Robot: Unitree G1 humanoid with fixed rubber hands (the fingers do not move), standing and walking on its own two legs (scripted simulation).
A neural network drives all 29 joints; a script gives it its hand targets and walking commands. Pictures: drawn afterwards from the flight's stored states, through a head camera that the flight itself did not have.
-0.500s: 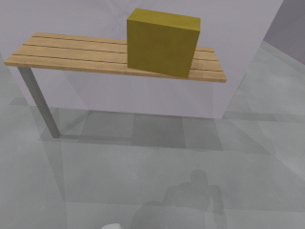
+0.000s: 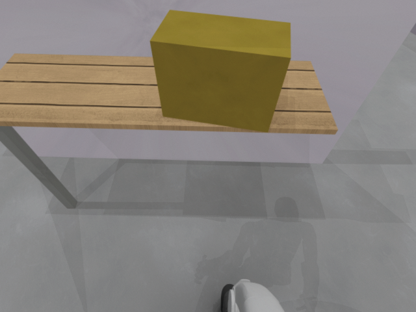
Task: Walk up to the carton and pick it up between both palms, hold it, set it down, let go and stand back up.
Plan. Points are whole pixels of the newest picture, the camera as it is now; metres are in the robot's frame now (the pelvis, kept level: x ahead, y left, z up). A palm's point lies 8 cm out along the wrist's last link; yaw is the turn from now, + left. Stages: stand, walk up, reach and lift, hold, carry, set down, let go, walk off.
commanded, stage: walk up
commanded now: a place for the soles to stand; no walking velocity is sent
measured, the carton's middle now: (220, 73) +0.68 -0.06 +0.05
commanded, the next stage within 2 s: none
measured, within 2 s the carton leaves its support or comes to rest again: neither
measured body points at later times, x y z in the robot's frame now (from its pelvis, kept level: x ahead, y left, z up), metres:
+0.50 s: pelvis +0.17 -0.01 +0.00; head +0.20 +0.00 +0.45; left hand +0.15 +0.22 -0.16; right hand +0.30 -0.23 -0.12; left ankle +0.26 +0.10 -0.71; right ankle +0.13 -0.11 -0.68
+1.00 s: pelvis +0.17 -0.08 +0.02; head +0.18 -0.11 +0.47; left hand +0.23 +0.16 -0.10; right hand +0.22 -0.34 -0.14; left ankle +0.17 +0.09 -0.68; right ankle +0.16 -0.19 -0.71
